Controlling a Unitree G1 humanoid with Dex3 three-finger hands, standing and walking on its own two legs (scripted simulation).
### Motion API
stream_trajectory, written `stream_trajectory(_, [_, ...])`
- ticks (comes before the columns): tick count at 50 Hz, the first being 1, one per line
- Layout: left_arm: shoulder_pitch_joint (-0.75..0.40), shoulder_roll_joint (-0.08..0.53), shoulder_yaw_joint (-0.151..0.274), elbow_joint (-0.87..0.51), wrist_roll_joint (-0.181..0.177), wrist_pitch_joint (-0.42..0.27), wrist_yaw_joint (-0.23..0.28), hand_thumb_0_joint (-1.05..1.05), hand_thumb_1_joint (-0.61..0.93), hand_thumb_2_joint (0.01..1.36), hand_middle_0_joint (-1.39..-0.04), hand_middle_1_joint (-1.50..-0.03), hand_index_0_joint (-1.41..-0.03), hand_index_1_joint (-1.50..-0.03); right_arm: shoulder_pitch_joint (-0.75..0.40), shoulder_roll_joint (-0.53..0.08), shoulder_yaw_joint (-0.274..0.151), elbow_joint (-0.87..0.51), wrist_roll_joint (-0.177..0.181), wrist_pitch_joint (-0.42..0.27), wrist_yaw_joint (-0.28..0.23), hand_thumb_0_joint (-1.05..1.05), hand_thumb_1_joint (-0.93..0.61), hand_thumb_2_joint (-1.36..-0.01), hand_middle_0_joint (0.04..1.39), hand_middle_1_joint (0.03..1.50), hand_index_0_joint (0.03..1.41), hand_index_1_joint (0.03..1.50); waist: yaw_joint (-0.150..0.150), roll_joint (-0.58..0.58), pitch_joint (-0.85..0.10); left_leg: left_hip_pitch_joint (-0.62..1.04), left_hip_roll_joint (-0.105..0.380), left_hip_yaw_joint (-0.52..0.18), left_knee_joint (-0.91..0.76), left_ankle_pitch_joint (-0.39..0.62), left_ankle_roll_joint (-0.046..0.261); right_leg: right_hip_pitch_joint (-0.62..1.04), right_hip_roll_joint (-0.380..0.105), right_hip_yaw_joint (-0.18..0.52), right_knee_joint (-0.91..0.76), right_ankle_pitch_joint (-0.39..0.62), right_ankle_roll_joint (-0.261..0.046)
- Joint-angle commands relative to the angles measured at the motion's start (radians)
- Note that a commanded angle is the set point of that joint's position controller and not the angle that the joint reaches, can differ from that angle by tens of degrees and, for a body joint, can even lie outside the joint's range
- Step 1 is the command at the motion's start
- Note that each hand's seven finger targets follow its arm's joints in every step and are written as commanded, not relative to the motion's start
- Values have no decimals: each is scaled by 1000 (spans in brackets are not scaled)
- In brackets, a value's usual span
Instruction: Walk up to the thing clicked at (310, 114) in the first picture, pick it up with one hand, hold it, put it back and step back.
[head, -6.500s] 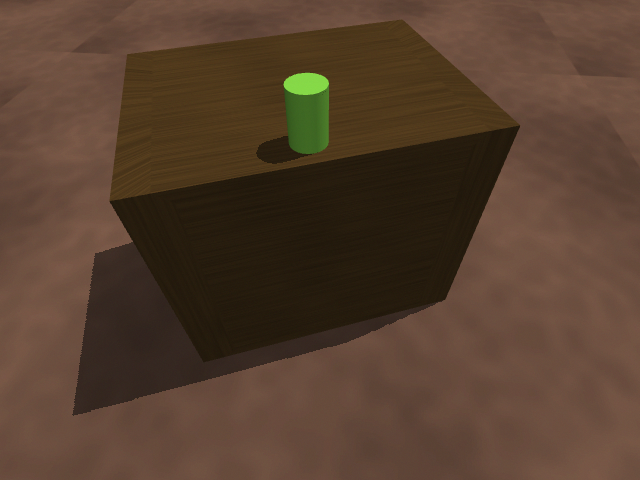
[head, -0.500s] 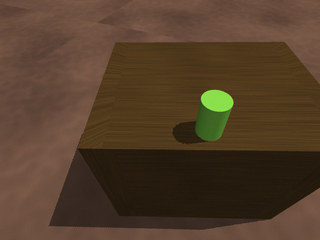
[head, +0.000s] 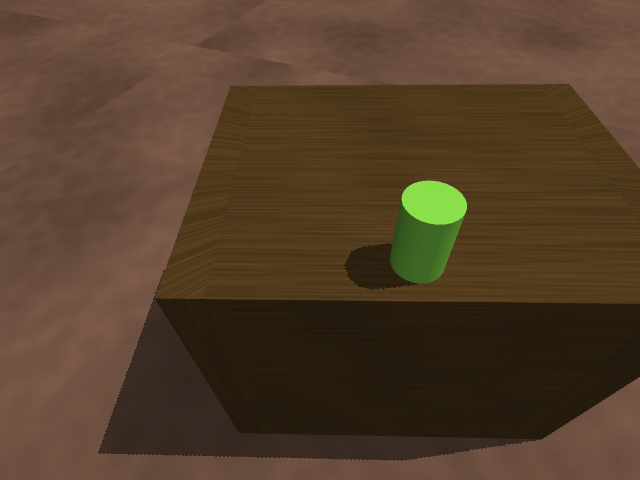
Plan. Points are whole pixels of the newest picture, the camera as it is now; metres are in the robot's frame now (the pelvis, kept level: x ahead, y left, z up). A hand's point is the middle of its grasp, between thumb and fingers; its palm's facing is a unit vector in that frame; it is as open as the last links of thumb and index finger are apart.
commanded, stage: stand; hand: right
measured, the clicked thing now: (424, 234) +0.45 -0.13 +0.03
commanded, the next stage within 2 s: rise first in 0.12 s
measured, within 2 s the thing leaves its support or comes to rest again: neither
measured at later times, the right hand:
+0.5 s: hand (517, 453) +0.18 -0.24 -0.12, palm faces +0.19 +0.93 -0.31, open 11.8 cm
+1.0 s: hand (553, 412) +0.20 -0.24 +0.01, palm faces +0.28 +0.90 -0.34, open 17.5 cm
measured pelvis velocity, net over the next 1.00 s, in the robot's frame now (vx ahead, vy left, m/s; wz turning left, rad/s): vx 0.02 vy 0.01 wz -0.01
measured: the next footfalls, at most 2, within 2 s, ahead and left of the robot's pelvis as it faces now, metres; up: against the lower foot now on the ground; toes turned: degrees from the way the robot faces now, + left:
none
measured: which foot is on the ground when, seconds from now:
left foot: down 0.00-1.00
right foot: down 0.00-1.00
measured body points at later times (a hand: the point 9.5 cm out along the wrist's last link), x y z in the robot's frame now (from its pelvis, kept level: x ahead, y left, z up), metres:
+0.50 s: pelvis -0.01 +0.00 -0.01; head +0.02 +0.00 +0.44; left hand +0.16 +0.28 -0.11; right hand +0.17 -0.29 -0.09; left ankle +0.00 +0.13 -0.75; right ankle +0.00 -0.12 -0.75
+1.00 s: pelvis +0.02 +0.01 -0.01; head +0.01 +0.02 +0.44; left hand +0.18 +0.26 -0.09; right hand +0.18 -0.29 +0.03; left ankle +0.00 +0.13 -0.75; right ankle +0.00 -0.12 -0.75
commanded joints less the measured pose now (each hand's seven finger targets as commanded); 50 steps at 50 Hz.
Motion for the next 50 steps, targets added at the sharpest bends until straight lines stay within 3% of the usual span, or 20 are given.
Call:
stream_trajectory(1, [-35, 220, 40, -57, 3, -22, 16, 0, 900, 900, -200, -300, -200, -301, -37, -211, -43, -60, 2, -22, -15, 0, -900, -900, 200, 300, 200, 300, -2, -2, -78, 20, 109, -85, -42, 102, 34, -13, -117, 86, -56, 110, -34])
stream_trajectory(10, [-34, 218, 42, -55, 4, -21, 18, 0, 900, 900, -200, -300, -200, -301, -35, -219, -44, -61, 1, -22, -17, 0, -900, -900, 200, 300, 200, 300, -5, 0, -84, 27, 111, -83, -35, 117, 38, -12, -117, 86, -52, 141, -31])
stream_trajectory(11, [-37, 220, 42, -55, 2, -21, 18, 0, 820, 820, -120, -220, -120, -221, -28, -211, -42, -60, 1, -21, -17, 0, -820, -820, 120, 220, 120, 220, -5, -6, -73, 13, 109, -84, -41, 113, 34, -9, -115, 84, -50, 128, -32])
stream_trajectory(12, [-388, 51, 31, -406, -85, -133, 27, 0, 740, 740, -40, -140, -40, -141, -378, -28, -10, -411, 81, -99, -27, 0, -740, -740, 64, 140, 55, 140, 18, -86, -87, -137, -21, 25, 68, 26, 26, -121, 2, -33, 42, 27, -15])
stream_trajectory(13, [-335, 78, 18, -424, -104, -151, 47, 0, 660, 660, -23, -60, -5, -63, -348, -77, -19, -458, 112, -143, -48, 0, -660, -660, 62, 60, 55, 60, -23, -15, -138, -62, -27, 33, 33, -40, 30, -64, -6, -20, 4, -22, -12])
stream_trajectory(15, [-141, 202, 117, -265, -102, -126, 71, 0, 500, 500, -18, -41, 0, -65, -190, -194, -108, -269, 102, -125, -72, 0, -500, -500, 61, 44, 54, 44, 2, 7, -37, -123, -26, 43, 45, -71, 25, -110, 0, -34, 16, -61, -18])
stream_trajectory(16, [-97, 197, 152, -288, -99, -115, 76, 0, 420, 420, -23, -48, -8, -65, -174, -198, -142, -258, 99, -118, -81, 0, -420, -420, 61, 44, 54, 44, 8, 20, -128, -99, -25, 46, 68, 0, 20, -94, 2, -33, 36, 8, -20])
stream_trajectory(18, [-153, 158, 127, -344, -92, -127, 91, 0, 277, 280, -30, -51, -18, -65, -187, -207, -166, -351, 90, -138, -97, 0, -274, -260, 62, 43, 54, 43, -16, -8, -257, -60, -16, 36, 96, 99, 23, -59, 9, -34, 73, 125, -15])
stream_trajectory(20, [-41, 137, 168, -254, -63, -113, 90, 0, 225, 241, -33, -55, -30, -59, -58, -196, -199, -345, 68, -122, -97, 0, -194, -203, 59, 45, 53, 45, -29, -52, -212, -86, -19, 23, 105, 116, 34, -103, 13, -39, 76, 146, -16])
stream_trajectory(22, [14, 108, 189, -295, -43, -108, 82, 0, 124, 184, -42, -59, -47, -54, 55, -175, -232, -410, 54, -108, -89, 0, -110, -177, 59, 45, 53, 45, -22, -50, -271, -49, -30, 30, 106, 169, 33, -61, 11, -38, 73, 195, -16])
stream_trajectory(23, [28, 84, 174, -324, -43, -103, 80, 0, 71, 160, -45, -59, -52, -51, 66, -187, -239, -473, 55, -107, -92, 0, -51, -162, 58, 45, 52, 45, -30, -61, -278, -29, -30, 32, 93, 187, 31, -63, 15, -41, 70, 209, -14])
stream_trajectory(27, [-25, 9, 124, -430, -56, -90, 71, 0, -134, 114, -49, -56, -52, -53, 37, -70, -162, -636, 72, -94, -79, 0, 172, -117, 49, 50, 48, 50, -14, -55, -188, -69, -33, 38, 71, 142, 24, -105, 10, -48, 48, 148, -14])
stream_trajectory(28, [-37, 21, 134, -484, -54, -91, 75, 0, -185, 107, -49, -54, -49, -53, 40, -110, -201, -687, 70, -97, -85, 0, 235, -106, 45, 51, 46, 51, -19, -33, -207, -57, -33, 42, 65, 133, 24, -99, 7, -44, 50, 146, -15])
stream_trajectory(31, [-86, 23, 121, -612, -54, -101, 84, 0, -339, 91, -56, -56, -50, -63, 28, -104, -186, -810, 66, -108, -88, 0, 349, -84, 42, 53, 45, 53, -30, -19, -187, -59, -28, 40, 54, 95, 26, -90, 6, -40, 40, 116, -17])
stream_trajectory(36, [14, 47, 133, -725, -43, -114, 108, 0, -544, 49, -65, -61, -58, -68, 62, -142, -231, -986, 62, -123, -106, 0, 529, -47, 37, 55, 42, 55, -24, -16, -204, -32, -21, 36, 65, 145, 24, -20, 13, -42, 48, 165, -20])
stream_trajectory(40, [47, -1, 117, -711, -37, -112, 106, 0, -550, 47, -62, -64, -59, -67, 147, -143, -268, -1097, 59, -127, -110, 0, 571, -43, 35, 56, 41, 56, -50, -48, -175, -13, -21, 46, 68, 161, 26, -13, 13, -37, 43, 201, -17])
stream_trajectory(44, [146, -28, 119, -657, -38, -101, 83, 0, -543, 38, -58, -62, -58, -61, 226, -90, -250, -1181, 64, -130, -84, 0, 611, -33, 34, 57, 41, 57, -26, -63, -109, -40, -22, 50, 67, 178, 21, -29, 15, -49, 44, 208, -17])
stream_trajectory(45, [158, -12, 143, -650, -38, -99, 81, 0, -545, 36, -58, -59, -57, -60, 231, -113, -284, -1191, 67, -131, -80, 0, 606, -32, 35, 57, 41, 57, -20, -48, -101, -43, -21, 48, 62, 175, 18, -33, 16, -52, 47, 199, -20])
stream_trajectory(48, [112, 17, 169, -686, -38, -100, 69, 0, -544, 36, -57, -57, -56, -57, 251, -118, -301, -1264, 68, -139, -62, 0, 611, -30, 36, 57, 42, 57, -27, -32, -105, -41, -20, 52, 62, 176, 16, -22, 17, -49, 44, 200, -20])
stream_trajectory(50, [63, 0, 147, -723, -38, -105, 65, 0, -545, 40, -55, -58, -55, -58, 261, -107, -302, -1289, 70, -150, -58, 0, 611, -31, 36, 57, 42, 57, -42, -2, -104, -31, -19, 53, 63, 178, 15, -20, 14, -44, 48, 209, -19])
